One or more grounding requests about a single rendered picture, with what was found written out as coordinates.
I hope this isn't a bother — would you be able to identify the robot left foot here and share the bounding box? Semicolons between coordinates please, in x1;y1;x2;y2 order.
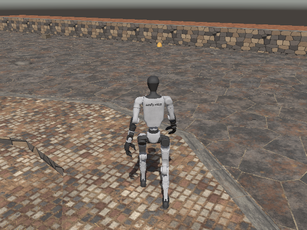
140;176;146;187

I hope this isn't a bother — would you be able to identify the robot left forearm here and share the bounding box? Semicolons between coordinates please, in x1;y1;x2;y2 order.
126;117;136;143

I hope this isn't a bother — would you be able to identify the humanoid robot head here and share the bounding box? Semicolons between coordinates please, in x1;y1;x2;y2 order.
146;76;162;99

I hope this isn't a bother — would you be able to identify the robot right hand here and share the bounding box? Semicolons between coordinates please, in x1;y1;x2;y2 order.
165;126;176;134

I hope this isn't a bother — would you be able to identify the robot left hand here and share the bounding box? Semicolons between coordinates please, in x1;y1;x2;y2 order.
124;142;136;157

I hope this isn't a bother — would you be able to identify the robot right forearm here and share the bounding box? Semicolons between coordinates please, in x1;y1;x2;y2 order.
170;114;177;128

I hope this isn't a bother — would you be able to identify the left robot upper arm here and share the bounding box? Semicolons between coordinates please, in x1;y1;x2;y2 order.
132;97;143;124

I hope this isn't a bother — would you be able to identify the right robot upper arm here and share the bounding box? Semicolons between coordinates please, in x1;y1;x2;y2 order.
163;96;175;121

